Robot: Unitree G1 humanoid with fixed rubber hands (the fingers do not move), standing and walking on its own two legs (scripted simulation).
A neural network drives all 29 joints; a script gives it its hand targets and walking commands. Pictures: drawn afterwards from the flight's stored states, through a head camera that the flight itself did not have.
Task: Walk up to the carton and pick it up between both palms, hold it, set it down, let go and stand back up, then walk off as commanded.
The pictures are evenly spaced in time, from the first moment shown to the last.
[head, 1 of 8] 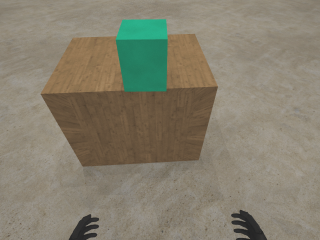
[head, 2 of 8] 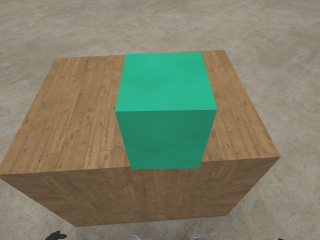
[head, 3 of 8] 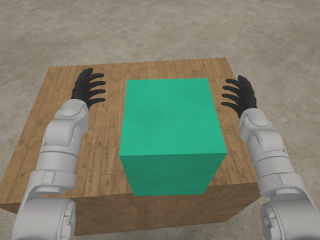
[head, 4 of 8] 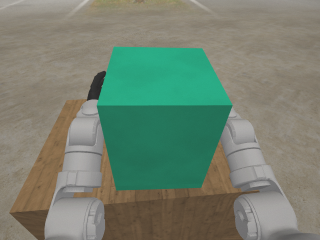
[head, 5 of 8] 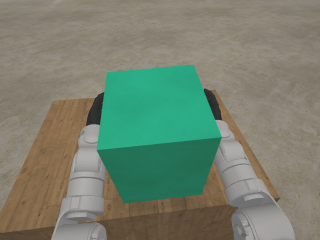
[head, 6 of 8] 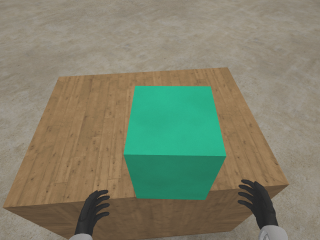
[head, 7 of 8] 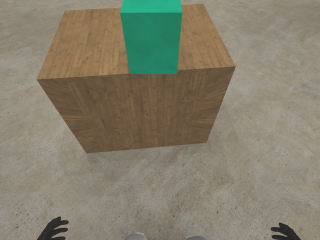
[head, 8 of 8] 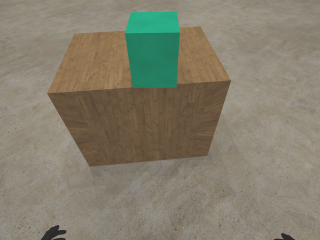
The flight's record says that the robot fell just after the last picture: no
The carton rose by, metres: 0.19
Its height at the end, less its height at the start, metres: +0.00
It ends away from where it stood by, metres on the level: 0.01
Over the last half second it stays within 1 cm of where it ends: yes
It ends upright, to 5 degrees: yes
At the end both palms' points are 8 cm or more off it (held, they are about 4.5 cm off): yes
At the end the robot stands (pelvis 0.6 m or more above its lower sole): yes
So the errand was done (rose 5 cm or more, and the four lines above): yes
